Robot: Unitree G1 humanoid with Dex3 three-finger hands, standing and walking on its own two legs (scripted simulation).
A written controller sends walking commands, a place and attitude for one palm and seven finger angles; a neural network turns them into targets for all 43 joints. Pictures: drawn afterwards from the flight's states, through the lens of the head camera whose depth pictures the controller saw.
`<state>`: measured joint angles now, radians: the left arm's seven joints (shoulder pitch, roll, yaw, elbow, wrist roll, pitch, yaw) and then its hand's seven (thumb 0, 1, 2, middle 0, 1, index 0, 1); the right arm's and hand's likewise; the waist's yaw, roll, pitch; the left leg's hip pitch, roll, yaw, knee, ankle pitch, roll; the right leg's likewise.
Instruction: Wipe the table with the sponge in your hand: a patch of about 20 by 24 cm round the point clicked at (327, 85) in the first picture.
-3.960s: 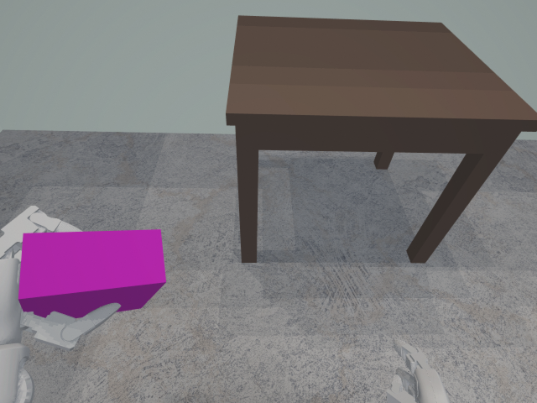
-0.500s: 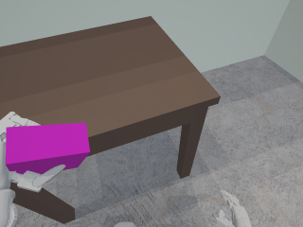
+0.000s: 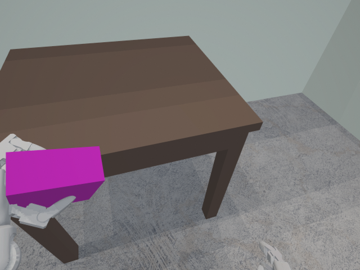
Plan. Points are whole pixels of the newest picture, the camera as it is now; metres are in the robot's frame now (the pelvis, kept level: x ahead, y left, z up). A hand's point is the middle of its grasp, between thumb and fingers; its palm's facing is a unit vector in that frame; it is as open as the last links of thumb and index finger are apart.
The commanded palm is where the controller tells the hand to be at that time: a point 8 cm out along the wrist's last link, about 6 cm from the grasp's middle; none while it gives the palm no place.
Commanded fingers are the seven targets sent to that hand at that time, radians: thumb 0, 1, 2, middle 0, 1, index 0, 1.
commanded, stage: come to a stop and stand still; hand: left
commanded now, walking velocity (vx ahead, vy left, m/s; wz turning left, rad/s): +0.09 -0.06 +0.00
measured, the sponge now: (69, 178) +0.22 +0.22 +0.15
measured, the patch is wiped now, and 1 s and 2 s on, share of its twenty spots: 0.00 0.00 0.00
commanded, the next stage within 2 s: look again from close up in 0.34 s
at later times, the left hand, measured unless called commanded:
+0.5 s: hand (46, 175) +0.21 +0.25 +0.17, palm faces +0.41 -0.78 -0.48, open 10.3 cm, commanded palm +0.14 +0.26 +0.18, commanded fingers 0.00 0.10 1.30 -1.20 -1.60 -1.20 -1.60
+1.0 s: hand (30, 170) +0.22 +0.28 +0.17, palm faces +0.40 -0.82 -0.41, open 10.3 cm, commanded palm +0.16 +0.31 +0.18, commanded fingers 0.00 0.10 1.30 -1.20 -1.60 -1.20 -1.60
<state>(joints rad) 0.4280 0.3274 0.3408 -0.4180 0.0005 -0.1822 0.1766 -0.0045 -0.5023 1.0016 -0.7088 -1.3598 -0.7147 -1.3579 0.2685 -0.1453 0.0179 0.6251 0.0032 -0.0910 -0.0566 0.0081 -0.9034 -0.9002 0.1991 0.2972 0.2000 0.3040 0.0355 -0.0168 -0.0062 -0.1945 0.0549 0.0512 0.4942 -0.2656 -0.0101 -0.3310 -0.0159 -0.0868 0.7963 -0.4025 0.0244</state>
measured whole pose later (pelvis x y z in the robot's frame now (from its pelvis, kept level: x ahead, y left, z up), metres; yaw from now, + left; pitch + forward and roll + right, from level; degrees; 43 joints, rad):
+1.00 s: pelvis -0.01 +0.04 +0.00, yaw -3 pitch +0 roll -1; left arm 0.43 0.36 0.40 -0.50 -0.04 -0.19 0.14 -0.01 -0.50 1.01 -0.71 -1.36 -0.71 -1.36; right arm 0.19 -0.20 0.05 0.55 -0.03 -0.13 -0.03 0.01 -0.90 -0.90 0.20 0.30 0.20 0.30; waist 0.03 0.01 0.07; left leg -0.27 -0.01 0.13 0.53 -0.27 0.08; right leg -0.22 -0.03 -0.05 0.49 -0.27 0.02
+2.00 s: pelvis +0.11 +0.08 +0.00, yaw +0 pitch -3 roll +2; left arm 0.42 0.34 0.33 -0.50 -0.04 -0.17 0.14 -0.01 -0.50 1.01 -0.71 -1.36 -0.72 -1.36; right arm 0.17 -0.23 0.00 0.59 -0.01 -0.09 -0.05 0.01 -0.90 -0.90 0.20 0.30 0.20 0.30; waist 0.02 -0.04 0.05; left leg -0.35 0.08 0.07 0.73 -0.33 0.02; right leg -0.29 -0.07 -0.16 0.56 -0.21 -0.07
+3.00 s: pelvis +0.13 +0.14 +0.00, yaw -1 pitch -3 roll -1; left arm 0.40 0.33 0.32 -0.40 -0.05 -0.18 0.12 -0.01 -0.50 1.01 -0.71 -1.36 -0.72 -1.36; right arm 0.23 -0.23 0.00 0.57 0.01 -0.15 -0.02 0.01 -0.90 -0.90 0.20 0.30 0.20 0.30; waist 0.03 0.00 0.05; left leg -0.26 0.02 0.07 0.48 -0.19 0.03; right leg -0.24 -0.01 -0.07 0.44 -0.17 -0.01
